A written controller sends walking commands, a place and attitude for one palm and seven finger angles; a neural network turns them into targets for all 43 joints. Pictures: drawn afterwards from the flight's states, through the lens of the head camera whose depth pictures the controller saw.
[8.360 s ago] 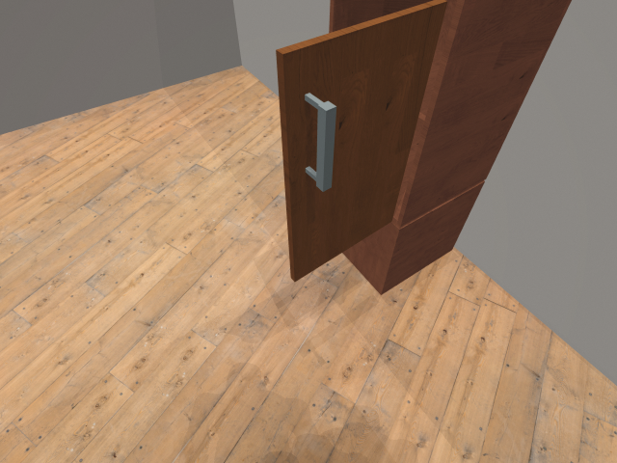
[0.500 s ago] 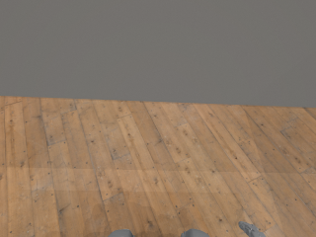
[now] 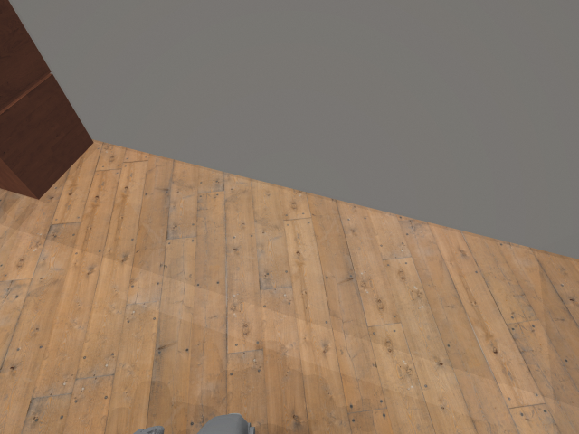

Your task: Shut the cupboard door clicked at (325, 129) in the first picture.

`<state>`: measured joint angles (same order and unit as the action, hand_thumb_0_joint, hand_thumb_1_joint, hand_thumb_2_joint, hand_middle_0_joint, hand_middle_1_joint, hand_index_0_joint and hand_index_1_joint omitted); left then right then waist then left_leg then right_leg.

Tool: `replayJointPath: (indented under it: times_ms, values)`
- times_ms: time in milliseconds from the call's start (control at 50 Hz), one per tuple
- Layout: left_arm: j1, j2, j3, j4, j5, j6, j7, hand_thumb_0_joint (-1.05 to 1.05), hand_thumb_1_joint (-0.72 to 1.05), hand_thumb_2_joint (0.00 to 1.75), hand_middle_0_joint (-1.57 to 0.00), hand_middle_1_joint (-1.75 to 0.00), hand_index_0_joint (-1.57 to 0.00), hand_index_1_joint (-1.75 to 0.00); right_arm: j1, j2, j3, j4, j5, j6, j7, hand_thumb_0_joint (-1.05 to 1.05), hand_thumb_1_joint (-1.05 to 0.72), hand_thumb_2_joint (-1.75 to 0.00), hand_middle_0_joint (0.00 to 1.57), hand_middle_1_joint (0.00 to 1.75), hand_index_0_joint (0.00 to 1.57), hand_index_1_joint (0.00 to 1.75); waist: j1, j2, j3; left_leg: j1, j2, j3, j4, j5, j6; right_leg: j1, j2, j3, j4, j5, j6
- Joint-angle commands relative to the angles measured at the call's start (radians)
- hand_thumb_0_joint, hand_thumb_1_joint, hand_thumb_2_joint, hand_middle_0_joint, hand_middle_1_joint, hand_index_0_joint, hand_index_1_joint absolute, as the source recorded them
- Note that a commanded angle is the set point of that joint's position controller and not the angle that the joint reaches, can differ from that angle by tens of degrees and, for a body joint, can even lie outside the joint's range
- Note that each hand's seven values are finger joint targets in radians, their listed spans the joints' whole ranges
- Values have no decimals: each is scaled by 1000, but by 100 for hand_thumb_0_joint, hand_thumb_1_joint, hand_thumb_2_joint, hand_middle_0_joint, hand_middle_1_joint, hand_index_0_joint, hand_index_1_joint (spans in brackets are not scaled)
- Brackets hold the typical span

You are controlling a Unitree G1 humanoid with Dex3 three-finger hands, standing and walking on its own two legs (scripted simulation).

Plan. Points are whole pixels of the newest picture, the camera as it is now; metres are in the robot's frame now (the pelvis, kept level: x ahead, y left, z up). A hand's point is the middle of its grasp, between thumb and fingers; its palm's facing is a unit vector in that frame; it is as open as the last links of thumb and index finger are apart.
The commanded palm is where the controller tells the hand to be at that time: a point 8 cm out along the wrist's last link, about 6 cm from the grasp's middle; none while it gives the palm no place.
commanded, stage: walk to a spot facing it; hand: left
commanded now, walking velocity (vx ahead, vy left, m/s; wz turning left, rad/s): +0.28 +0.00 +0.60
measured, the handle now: out of the picture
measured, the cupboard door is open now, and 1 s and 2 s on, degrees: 93 93 93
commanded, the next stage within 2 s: turn to face it in 1.98 s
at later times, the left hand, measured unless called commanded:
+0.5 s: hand (156, 390) +0.19 +0.23 -0.16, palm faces +0.24 -0.94 -0.26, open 7.4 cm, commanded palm none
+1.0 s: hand (142, 422) +0.15 +0.25 -0.19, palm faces +0.55 -0.81 -0.19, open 7.4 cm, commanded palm none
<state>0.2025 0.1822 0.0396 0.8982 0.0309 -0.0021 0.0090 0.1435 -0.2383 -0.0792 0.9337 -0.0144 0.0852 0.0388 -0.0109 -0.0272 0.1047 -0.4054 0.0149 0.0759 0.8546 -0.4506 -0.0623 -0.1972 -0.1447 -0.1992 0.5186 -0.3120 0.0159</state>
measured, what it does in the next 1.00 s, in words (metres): walks ahead, turning left: left foot, then right foot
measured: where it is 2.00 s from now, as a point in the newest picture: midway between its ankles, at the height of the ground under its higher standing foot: (212, 280)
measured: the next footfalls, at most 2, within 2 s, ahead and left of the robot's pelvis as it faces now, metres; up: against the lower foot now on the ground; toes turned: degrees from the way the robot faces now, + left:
left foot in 0.10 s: +0.05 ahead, +0.13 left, +0.00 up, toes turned +10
right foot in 0.48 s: +0.25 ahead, -0.11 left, +0.00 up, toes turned +8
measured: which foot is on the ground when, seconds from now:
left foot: up 0.00-0.08, down 0.10-0.46, up 0.48-0.86, down 0.88-1.00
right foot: down 0.00-0.10, up 0.12-0.46, down 0.48-0.86, up 0.88-1.00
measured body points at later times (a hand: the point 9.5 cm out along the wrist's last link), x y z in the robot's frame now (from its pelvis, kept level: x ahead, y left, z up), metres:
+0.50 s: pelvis +0.12 -0.01 -0.02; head +0.16 -0.01 +0.43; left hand +0.18 +0.28 -0.14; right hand +0.18 -0.25 -0.17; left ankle +0.01 +0.12 -0.73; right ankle +0.21 -0.11 -0.74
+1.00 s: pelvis +0.28 +0.10 -0.01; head +0.30 +0.14 +0.44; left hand +0.12 +0.30 -0.17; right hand +0.52 -0.03 -0.13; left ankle +0.28 +0.19 -0.74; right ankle +0.30 -0.07 -0.65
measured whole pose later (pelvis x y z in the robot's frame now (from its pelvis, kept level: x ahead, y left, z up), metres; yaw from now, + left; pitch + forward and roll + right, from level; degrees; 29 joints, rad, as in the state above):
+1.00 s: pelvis +0.28 +0.10 -0.01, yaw +30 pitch +0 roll +0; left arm 0.33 0.23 0.07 1.08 0.03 0.00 -0.02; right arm 0.10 -0.19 -0.03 0.92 -0.03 -0.05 0.01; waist 0.05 -0.04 0.09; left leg -0.33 0.01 0.13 0.59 -0.26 0.06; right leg -0.43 -0.16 -0.08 1.19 -0.37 0.04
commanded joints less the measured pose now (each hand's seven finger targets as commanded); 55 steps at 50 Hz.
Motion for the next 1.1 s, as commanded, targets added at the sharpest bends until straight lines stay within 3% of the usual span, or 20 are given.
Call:
replayJointPath:
  times_ms: [0,40,80,100,180,360,400,420,460,500,540,580,740,800,820,840,860,880,960,1080]
  values:
    - [85,249,79,-16,-2,-25,3,0,90,90,-20,-30,-20,-30,-87,-40,2,-114,-1,-58,6,0,-90,-90,20,30,20,30,54,-163,-127,23,1,62,-206,14,24,132,-256,152,-137,244,-100]
    - [53,242,83,-17,-12,-23,-10,0,90,90,-20,-30,-20,-30,15,-77,-7,-88,-7,-73,1,0,-90,-90,20,30,20,30,-12,-60,-145,267,-12,62,-401,121,54,-34,-212,62,21,116,-34]
    - [-73,128,51,-119,-17,-22,-30,0,90,90,-20,-30,-20,-30,250,-281,-58,-41,-23,-86,-22,0,-90,-90,20,30,20,30,-146,399,-186,572,408,-582,-581,199,291,-548,22,2,561,-331,76]
    - [-165,154,50,-142,-5,-18,-26,0,90,90,-20,-30,-20,-30,293,-274,-55,-14,-17,-84,-28,0,-90,-90,20,30,20,30,-156,234,-163,495,431,-603,-601,81,324,-590,-4,142,647,-296,52]
    - [-101,141,58,-64,-4,-16,-44,0,90,90,-20,-30,-20,-30,109,-163,-18,-53,-14,-118,-46,0,-90,-90,20,30,20,30,-29,189,-47,276,247,-356,-636,117,224,-505,-12,192,621,-21,58]
    - [-132,131,46,-79,-9,-23,-55,0,90,90,-20,-30,-20,-30,115,-180,-29,-14,-14,-121,-37,0,-90,-90,20,30,20,30,-13,158,-65,198,186,-290,-587,168,218,-225,77,108,154,54,76]
    - [-30,149,57,-52,-9,-32,-51,0,90,90,-20,-30,-20,-30,75,-173,-29,-20,-11,-116,-37,0,-90,-90,20,30,20,30,39,146,-83,97,154,-275,-486,155,188,-12,105,86,42,90,70]
    - [68,186,70,-23,-6,-42,-44,0,90,90,-20,-30,-20,-30,53,-146,-26,-25,-4,-118,-33,0,-90,-90,20,30,20,30,88,68,-104,-39,91,-229,-359,105,151,190,71,145,-44,65,50]
    - [273,343,103,17,-4,-48,-20,0,90,90,-20,-30,-20,-30,26,-54,-7,-83,3,-124,-25,0,-90,-90,20,30,20,30,173,-341,-203,-333,-42,-72,218,-211,77,404,-381,677,-321,-294,-109]
    - [126,238,76,-11,-5,-50,-6,0,90,90,-20,-30,-20,-30,-8,-81,-17,-67,-13,-113,-16,0,-90,-90,20,30,20,30,90,-251,-80,-339,67,-128,419,-8,71,141,-339,614,-368,-442,-117]
    - [50,148,55,-19,-3,-62,-2,0,90,90,-20,-30,-20,-30,-2,-45,-10,-39,-16,-94,-1,0,-90,-90,20,30,20,30,37,-159,-62,-266,113,-104,382,125,47,38,-270,328,-352,-171,-76]
    - [70,134,50,3,-2,-82,-2,0,90,90,-20,-30,-20,-30,0,-15,-2,-35,-11,-88,7,0,-90,-90,20,30,20,30,23,-129,-79,-256,112,-62,269,158,30,89,-247,184,-329,99,-82]
    - [155,166,47,90,1,-90,-7,0,90,90,-20,-30,-20,-30,-106,23,21,-77,-10,-104,30,0,-90,-90,20,30,20,30,51,-121,-64,-118,54,52,-176,189,63,183,-243,26,-266,320,-89]
    - [128,189,49,98,-8,-81,-12,0,90,90,-20,-30,-20,-30,3,-21,15,-49,-17,-118,17,0,-90,-90,20,30,20,30,-29,-96,-98,158,-14,120,-304,215,95,89,-213,-44,-93,437,-61]
    - [117,175,46,94,-10,-79,-17,0,90,90,-20,-30,-20,-30,134,-82,-2,-12,-20,-119,7,0,-90,-90,20,30,20,30,-89,1,-170,388,5,79,-345,196,119,-34,-174,-78,130,422,-30]
    - [127,117,39,58,-18,-73,-28,0,90,90,-20,-30,-20,-30,296,-218,-39,17,-31,-126,-11,0,-90,-90,20,30,20,30,-162,282,-282,624,262,-314,-441,123,211,-295,-37,-107,473,65,31]
    - [51,114,26,-1,-13,-73,-32,0,90,90,-20,-30,-20,-30,371,-272,-48,37,-18,-123,-33,0,-90,-90,20,30,20,30,-179,292,-300,705,409,-569,-556,222,294,-503,45,33,690,-248,34]
    - [1,115,34,-17,-12,-73,-22,0,90,90,-20,-30,-20,-30,327,-279,-46,34,-16,-122,-37,0,-90,-90,20,30,20,30,-150,151,-240,572,451,-552,-571,135,305,-528,19,122,792,-230,10]
    - [75,70,27,77,4,-39,-37,0,90,90,-20,-30,-20,-30,121,-101,8,2,-13,-149,-52,0,-90,-90,20,30,20,30,-16,150,-82,236,283,-264,-649,171,215,-427,-48,172,676,10,27]
    - [-9,54,25,54,-1,-24,-44,0,90,90,-20,-30,-20,-30,179,-70,5,53,-8,-162,-50,0,-90,-90,20,30,20,30,-3,103,-39,228,234,-149,-708,261,239,-376,-27,143,388,139,37]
